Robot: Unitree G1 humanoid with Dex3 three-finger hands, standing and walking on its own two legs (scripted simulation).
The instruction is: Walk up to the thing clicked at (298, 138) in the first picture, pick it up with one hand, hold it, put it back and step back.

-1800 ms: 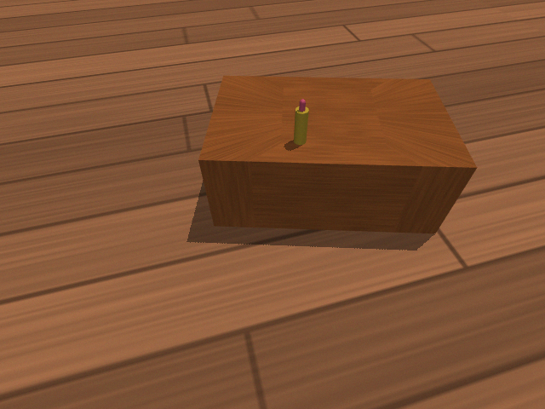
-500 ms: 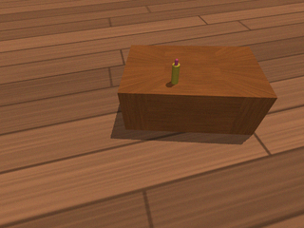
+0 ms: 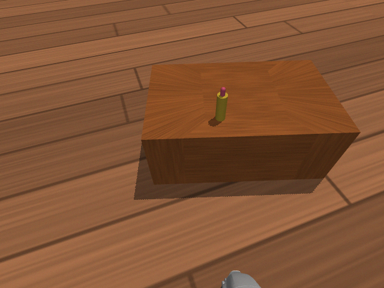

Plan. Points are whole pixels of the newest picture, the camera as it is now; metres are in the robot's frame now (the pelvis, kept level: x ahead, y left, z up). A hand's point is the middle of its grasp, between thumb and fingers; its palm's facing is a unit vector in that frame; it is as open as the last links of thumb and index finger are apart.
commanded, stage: walk up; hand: right
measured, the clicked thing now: (221, 103) +0.91 -0.16 -0.25
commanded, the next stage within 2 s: none
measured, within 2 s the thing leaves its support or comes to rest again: neither
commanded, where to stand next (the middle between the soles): +0.48 +0.07 m, yaw -2 degrees
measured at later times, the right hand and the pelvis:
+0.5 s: hand (281, 217) +0.30 -0.23 -0.14, palm faces -0.07 +0.92 -0.39, open 7.4 cm; pelvis +0.20 +0.05 -0.02, yaw +0 degrees
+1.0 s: hand (258, 194) +0.39 -0.20 -0.17, palm faces +0.01 +0.95 -0.31, open 7.4 cm; pelvis +0.36 +0.06 -0.02, yaw -1 degrees
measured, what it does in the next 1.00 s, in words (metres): walks ahead: right foot, then left foot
